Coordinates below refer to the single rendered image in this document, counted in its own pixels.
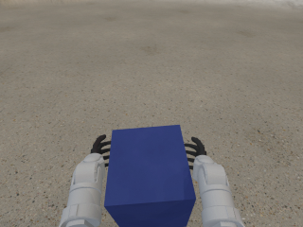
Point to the robot right forearm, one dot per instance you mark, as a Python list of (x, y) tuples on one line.
[(219, 209)]

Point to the robot left forearm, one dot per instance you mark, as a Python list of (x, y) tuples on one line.
[(83, 205)]

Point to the robot right hand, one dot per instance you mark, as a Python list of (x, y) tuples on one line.
[(199, 147)]

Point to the carton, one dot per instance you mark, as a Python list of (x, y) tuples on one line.
[(149, 182)]

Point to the robot left hand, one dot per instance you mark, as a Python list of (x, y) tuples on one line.
[(97, 147)]

